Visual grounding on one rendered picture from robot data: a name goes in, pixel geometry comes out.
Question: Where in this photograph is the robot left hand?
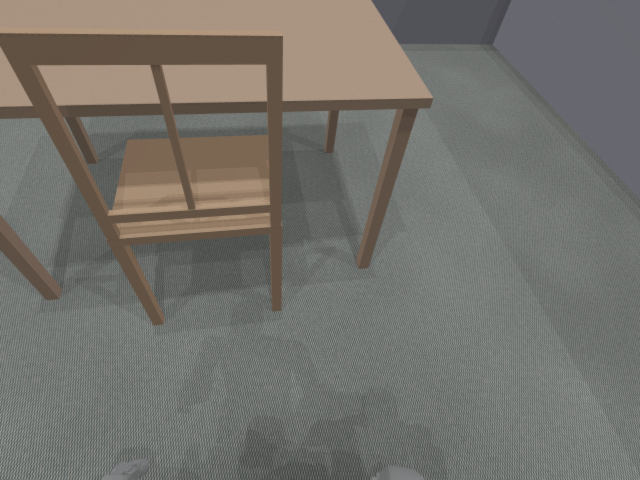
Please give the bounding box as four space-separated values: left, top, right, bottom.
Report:
101 459 149 480

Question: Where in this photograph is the chair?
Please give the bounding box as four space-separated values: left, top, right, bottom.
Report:
0 27 283 325

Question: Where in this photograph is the table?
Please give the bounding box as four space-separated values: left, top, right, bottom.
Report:
0 0 433 300

